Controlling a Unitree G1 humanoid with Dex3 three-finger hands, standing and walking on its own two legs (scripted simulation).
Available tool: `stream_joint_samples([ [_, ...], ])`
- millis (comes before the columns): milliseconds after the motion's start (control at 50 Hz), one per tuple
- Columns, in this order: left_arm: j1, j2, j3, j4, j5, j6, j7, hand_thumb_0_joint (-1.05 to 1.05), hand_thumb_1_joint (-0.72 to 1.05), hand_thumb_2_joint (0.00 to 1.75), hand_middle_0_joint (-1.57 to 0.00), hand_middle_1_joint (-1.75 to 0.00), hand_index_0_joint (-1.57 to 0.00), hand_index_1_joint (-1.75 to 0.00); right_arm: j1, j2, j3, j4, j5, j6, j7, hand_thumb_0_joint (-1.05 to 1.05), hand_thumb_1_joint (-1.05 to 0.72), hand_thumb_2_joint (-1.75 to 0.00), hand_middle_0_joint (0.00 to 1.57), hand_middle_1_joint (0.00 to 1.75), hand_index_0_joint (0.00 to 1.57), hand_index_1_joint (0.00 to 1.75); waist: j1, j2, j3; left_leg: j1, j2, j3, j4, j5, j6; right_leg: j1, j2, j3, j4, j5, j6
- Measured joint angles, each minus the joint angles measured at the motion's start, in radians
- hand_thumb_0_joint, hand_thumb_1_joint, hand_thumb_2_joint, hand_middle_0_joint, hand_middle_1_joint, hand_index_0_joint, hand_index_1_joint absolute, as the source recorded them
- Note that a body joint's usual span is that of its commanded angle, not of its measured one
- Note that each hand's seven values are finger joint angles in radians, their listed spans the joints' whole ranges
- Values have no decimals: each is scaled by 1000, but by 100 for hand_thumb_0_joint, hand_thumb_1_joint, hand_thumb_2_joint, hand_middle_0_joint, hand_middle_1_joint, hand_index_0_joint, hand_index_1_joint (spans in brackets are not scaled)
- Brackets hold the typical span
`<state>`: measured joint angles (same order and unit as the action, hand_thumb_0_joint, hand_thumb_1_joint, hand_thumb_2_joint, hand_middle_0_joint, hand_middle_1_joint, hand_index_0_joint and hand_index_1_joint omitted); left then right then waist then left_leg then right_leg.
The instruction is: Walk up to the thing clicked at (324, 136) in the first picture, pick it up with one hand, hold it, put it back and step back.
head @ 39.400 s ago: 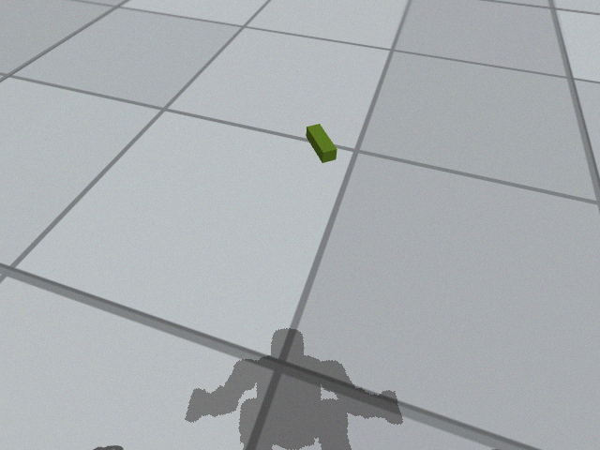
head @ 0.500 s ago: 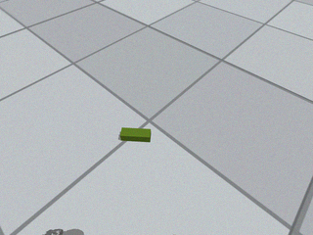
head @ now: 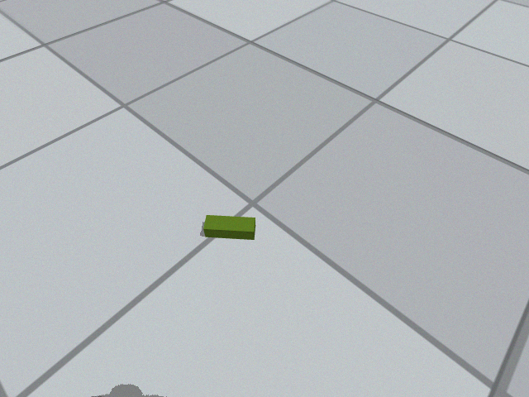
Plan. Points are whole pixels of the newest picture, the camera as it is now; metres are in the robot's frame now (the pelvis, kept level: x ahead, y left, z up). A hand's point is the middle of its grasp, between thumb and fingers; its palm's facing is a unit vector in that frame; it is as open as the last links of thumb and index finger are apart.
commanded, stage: stand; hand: left
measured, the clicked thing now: (230, 227) +0.85 +0.16 -0.75
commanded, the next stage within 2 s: walk up in 0.02 s
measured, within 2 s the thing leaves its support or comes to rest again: neither
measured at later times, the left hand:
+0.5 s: hand out of the picture +0.12 +0.24 -0.14, palm faces +0.01 -0.91 -0.41, open 7.4 cm
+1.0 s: hand (146, 272) +0.35 +0.26 -0.15, palm faces -0.06 -0.91 -0.40, open 7.4 cm
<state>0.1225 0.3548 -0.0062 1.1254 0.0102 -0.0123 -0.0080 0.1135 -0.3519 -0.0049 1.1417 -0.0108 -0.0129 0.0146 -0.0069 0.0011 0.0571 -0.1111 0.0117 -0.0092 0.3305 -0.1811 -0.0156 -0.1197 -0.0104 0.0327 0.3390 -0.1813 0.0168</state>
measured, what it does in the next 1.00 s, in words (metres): walks ahead: left foot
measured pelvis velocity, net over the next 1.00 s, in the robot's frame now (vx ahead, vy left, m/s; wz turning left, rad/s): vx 0.28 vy -0.02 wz -0.03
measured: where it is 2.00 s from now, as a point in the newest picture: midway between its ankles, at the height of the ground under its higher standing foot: (269, 369)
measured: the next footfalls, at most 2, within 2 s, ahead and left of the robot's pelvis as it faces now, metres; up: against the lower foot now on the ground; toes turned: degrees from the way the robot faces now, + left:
left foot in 0.66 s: +0.34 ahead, +0.08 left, +0.00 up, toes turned +4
right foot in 1.06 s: +0.35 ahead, -0.15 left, +0.00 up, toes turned +0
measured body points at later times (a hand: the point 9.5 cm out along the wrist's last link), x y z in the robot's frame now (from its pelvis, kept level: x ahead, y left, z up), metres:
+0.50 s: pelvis +0.11 -0.04 -0.01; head +0.14 -0.06 +0.44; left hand +0.12 +0.28 -0.11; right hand +0.18 -0.36 -0.14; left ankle +0.18 +0.10 -0.70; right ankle +0.05 -0.14 -0.75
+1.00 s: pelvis +0.28 -0.02 -0.02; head +0.31 -0.02 +0.43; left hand +0.35 +0.30 -0.12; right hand +0.35 -0.33 -0.13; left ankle +0.30 +0.08 -0.75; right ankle +0.36 -0.17 -0.72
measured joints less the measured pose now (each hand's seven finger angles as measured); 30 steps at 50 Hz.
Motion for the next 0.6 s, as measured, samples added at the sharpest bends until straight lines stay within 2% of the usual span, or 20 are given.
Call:
stream_joint_samples([
  [40,1,0,7,-11,3,1,-6,1,90,90,-21,-30,-20,-30,2,0,-6,-11,-4,-1,5,1,-90,-90,21,30,20,30,1,0,-4,-3,-1,1,13,-23,8,-5,0,0,17,-25,-7],
  [100,37,10,34,-42,18,0,-29,1,90,90,-21,-30,-20,-30,41,-3,-29,-50,-20,-14,23,1,-90,-90,21,30,20,30,5,-7,-34,-14,-7,9,68,-138,34,-50,1,9,146,-210,-36],
  [140,58,23,50,-57,24,4,-38,1,90,90,-21,-30,-20,-30,62,-10,-43,-73,-26,-21,29,1,-90,-90,21,30,21,30,2,-4,-44,-8,0,15,64,-106,44,-99,4,-13,264,-245,-39],
  [160,64,31,56,-65,24,4,-41,1,90,90,-21,-30,-20,-30,71,-15,-50,-83,-29,-25,29,1,-90,-90,21,30,21,30,-1,-1,-39,-2,6,15,59,-71,45,-116,4,-23,296,-250,-42],
  [220,81,60,74,-85,24,-7,-49,1,90,90,-21,-30,-20,-30,92,-25,-64,-107,-34,-25,32,1,-90,-90,21,30,21,30,-2,-16,-16,17,8,27,76,-97,19,-132,-18,-26,258,-239,-49],
  [240,87,63,80,-91,24,-14,-50,1,90,90,-21,-30,-20,-30,100,-34,-68,-113,-33,-20,35,1,-90,-90,21,30,21,30,-3,-11,-7,18,15,26,103,-121,12,-119,-18,-33,225,-171,-45],
  [260,93,59,85,-97,25,-24,-48,1,90,90,-21,-30,-20,-30,108,-47,-71,-116,-31,-12,35,1,-90,-90,21,30,21,30,-5,11,4,8,34,14,158,-159,21,-98,-3,-49,205,-91,-42],
  [280,101,51,90,-105,30,-37,-43,1,90,90,-21,-30,-20,-30,116,-58,-73,-116,-28,0,32,1,-90,-90,21,30,21,30,-5,36,8,-23,45,-11,259,-216,33,-84,15,-67,205,-87,-42],
  [320,131,39,93,-123,37,-49,-37,1,90,90,-21,-30,-20,-30,133,-66,-75,-114,-24,20,25,1,-90,-90,21,30,20,30,15,50,-1,-105,5,-56,470,-277,41,-57,25,-72,195,-117,-48],
  [360,166,29,90,-133,32,-48,-34,1,90,90,-21,-30,-20,-30,140,-72,-72,-120,-18,19,28,1,-90,-90,21,30,20,30,33,54,-6,-177,-24,-58,599,-256,44,-13,26,-63,143,-117,-54],
  [420,203,20,83,-142,17,-49,-28,1,90,90,-21,-30,-20,-30,141,-79,-69,-147,-7,2,36,1,-90,-90,20,30,20,30,32,65,11,-273,-28,-67,649,-180,41,62,32,-69,51,-97,-53],
  [520,223,18,77,-179,9,-52,-22,1,90,90,-21,-30,-20,-30,126,-71,-66,-196,-10,0,50,1,-90,-90,20,30,20,30,29,63,60,-353,5,-60,492,-99,20,140,39,-88,10,-129,-54],
  [600,225,26,70,-220,8,-48,-22,1,90,90,-21,-30,-20,-30,105,-50,-64,-217,-14,6,60,1,-90,-90,20,30,20,30,39,51,82,-342,31,0,316,-1,32,180,45,-107,45,-202,-42],
])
